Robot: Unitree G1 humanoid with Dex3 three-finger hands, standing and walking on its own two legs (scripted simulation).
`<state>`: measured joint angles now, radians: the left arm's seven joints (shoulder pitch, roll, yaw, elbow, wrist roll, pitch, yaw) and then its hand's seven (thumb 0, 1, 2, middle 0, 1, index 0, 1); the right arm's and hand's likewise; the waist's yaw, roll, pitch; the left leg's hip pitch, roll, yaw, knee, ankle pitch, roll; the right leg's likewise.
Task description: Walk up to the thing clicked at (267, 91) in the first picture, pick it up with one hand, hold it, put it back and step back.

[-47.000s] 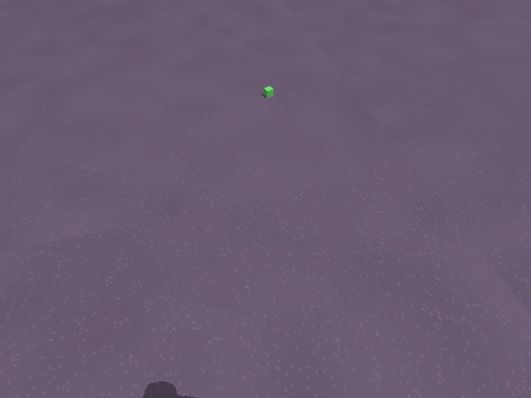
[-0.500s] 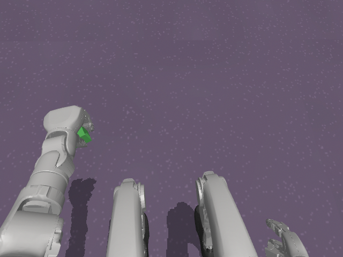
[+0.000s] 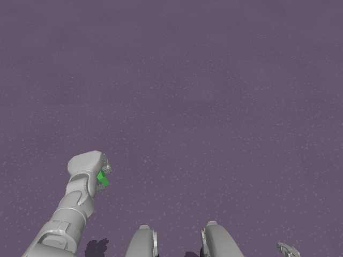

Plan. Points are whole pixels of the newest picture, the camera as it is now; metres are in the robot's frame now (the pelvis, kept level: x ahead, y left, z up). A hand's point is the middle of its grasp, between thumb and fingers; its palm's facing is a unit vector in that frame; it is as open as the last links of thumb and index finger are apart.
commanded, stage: lift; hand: left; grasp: from above
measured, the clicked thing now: (95, 178) +0.35 +0.24 -0.12
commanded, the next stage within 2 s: hold in 0.38 s
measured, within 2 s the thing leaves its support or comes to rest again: neither
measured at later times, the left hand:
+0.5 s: hand (88, 163) +0.35 +0.22 -0.01, palm faces -0.44 -0.14 -0.89, open 6.5 cm
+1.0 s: hand (81, 160) +0.34 +0.22 +0.03, palm faces -0.42 -0.11 -0.90, open 6.6 cm
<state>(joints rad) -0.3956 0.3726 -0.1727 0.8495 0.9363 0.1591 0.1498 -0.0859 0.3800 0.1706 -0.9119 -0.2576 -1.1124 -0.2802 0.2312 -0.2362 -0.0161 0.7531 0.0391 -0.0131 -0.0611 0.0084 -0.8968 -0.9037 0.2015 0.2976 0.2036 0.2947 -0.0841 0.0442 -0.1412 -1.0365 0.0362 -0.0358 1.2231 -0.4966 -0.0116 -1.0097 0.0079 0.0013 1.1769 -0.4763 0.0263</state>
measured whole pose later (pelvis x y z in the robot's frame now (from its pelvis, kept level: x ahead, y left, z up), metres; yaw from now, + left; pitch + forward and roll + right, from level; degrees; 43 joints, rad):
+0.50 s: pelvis +0.04 +0.00 +0.07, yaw +0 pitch +10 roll -1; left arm -0.33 0.33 -0.19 0.84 0.95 0.14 0.15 -0.07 0.36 0.24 -0.89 -0.29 -1.07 -0.33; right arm 0.25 -0.24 -0.04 0.76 0.03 -0.01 -0.04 0.01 -0.89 -0.90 0.20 0.30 0.20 0.29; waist -0.06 0.03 -0.08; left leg -0.60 0.03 -0.01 0.81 -0.38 -0.01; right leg -0.59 0.00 0.02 0.77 -0.36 0.02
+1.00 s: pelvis +0.04 +0.00 +0.09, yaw +0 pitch +5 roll +0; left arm -0.29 0.32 -0.22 0.76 0.97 0.14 0.10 -0.06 0.34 0.29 -0.87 -0.32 -1.05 -0.36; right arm 0.23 -0.25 -0.04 0.73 0.04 0.02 -0.02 0.01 -0.90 -0.90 0.20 0.30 0.20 0.29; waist -0.02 0.04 -0.06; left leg -0.42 0.02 0.01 0.65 -0.32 -0.01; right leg -0.42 -0.01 0.03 0.64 -0.31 0.03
